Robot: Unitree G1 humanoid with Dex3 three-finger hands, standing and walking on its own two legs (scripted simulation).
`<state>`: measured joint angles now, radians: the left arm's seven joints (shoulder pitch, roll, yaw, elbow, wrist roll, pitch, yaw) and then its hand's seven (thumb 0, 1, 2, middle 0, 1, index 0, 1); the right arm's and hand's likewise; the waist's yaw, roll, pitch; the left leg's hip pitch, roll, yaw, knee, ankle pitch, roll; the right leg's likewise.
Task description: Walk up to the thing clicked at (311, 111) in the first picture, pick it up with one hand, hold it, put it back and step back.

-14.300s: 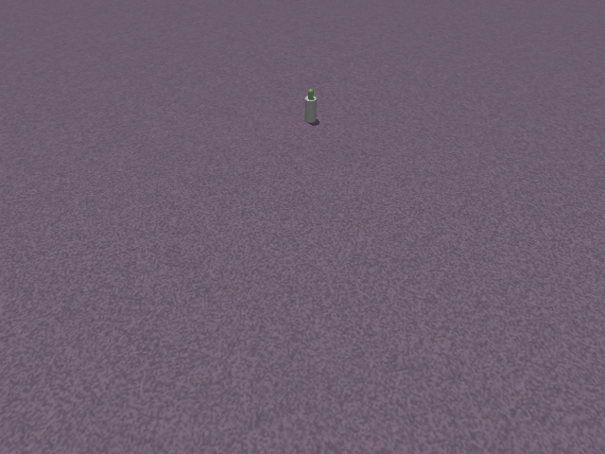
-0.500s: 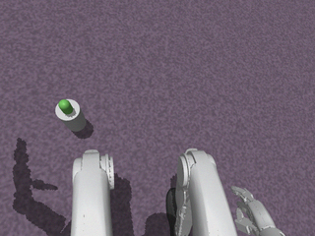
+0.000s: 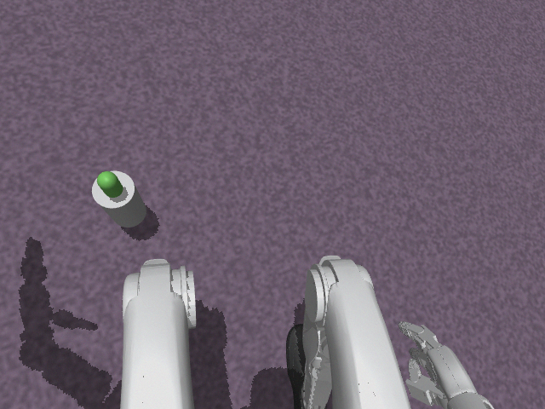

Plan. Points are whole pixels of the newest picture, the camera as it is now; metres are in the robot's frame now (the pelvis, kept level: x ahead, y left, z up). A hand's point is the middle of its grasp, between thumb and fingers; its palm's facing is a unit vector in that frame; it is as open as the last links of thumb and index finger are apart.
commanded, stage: go down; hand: left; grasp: from the side
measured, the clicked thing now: (118, 197) +0.47 +0.26 -0.26
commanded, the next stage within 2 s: none
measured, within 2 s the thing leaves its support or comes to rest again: neither
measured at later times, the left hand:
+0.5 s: hand out of the picture +0.36 +0.44 +0.03, palm faces +0.24 -0.97 -0.05, open 17.5 cm
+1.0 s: hand out of the picture +0.36 +0.44 +0.03, palm faces +0.23 -0.97 -0.06, open 17.6 cm
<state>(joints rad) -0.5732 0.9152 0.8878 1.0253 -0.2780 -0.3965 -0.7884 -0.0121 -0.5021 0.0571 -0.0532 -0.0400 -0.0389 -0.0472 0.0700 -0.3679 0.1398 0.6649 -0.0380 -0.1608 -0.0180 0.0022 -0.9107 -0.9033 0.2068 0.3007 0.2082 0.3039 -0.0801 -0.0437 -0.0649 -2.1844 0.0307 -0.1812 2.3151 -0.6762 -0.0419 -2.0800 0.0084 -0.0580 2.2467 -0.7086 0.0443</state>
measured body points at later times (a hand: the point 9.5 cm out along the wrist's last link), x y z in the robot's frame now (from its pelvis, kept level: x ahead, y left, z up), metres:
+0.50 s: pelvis +0.00 +0.00 +0.00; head +0.20 +0.09 +0.39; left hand +0.35 +0.49 +0.03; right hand +0.17 -0.26 -0.09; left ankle +0.08 +0.14 -0.33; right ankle +0.10 -0.13 -0.33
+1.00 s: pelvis +0.00 +0.00 +0.00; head +0.20 +0.09 +0.39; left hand +0.34 +0.49 +0.03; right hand +0.17 -0.26 -0.10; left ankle +0.08 +0.14 -0.33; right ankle +0.10 -0.13 -0.33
